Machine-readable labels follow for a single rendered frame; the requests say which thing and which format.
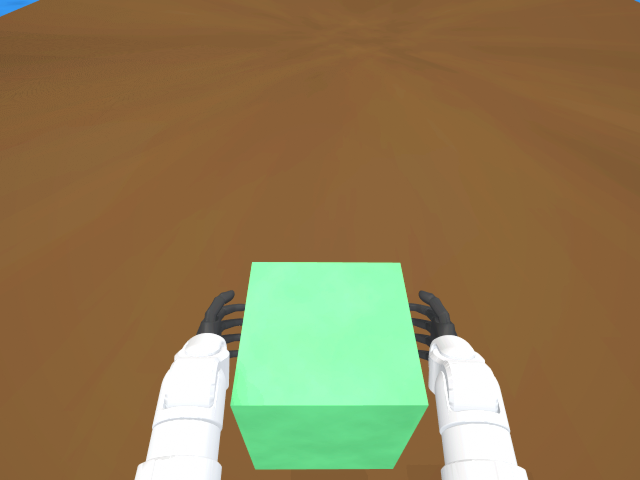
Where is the right robot forearm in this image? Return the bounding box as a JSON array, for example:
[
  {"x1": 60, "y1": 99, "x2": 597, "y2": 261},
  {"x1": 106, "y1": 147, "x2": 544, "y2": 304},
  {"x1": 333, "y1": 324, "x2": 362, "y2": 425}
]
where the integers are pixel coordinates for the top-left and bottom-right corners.
[{"x1": 428, "y1": 335, "x2": 528, "y2": 480}]

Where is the carton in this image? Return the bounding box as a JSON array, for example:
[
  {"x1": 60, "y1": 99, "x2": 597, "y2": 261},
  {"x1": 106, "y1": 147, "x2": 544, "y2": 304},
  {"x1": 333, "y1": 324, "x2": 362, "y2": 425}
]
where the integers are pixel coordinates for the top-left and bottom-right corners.
[{"x1": 230, "y1": 262, "x2": 429, "y2": 470}]

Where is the right robot hand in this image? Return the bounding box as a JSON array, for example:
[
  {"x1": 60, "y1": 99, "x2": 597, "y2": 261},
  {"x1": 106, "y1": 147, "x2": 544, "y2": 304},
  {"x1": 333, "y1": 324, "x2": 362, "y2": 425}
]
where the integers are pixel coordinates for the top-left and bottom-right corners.
[{"x1": 408, "y1": 290, "x2": 457, "y2": 361}]

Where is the left robot forearm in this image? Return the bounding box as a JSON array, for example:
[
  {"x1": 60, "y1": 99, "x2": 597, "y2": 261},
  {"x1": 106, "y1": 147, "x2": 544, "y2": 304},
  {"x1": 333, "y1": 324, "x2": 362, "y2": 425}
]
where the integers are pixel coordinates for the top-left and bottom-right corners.
[{"x1": 135, "y1": 333, "x2": 230, "y2": 480}]

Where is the left robot hand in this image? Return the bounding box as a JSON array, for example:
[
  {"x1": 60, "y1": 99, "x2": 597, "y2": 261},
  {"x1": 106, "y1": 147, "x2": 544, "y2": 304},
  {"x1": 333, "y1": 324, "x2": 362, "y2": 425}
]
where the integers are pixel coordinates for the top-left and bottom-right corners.
[{"x1": 196, "y1": 290, "x2": 246, "y2": 358}]

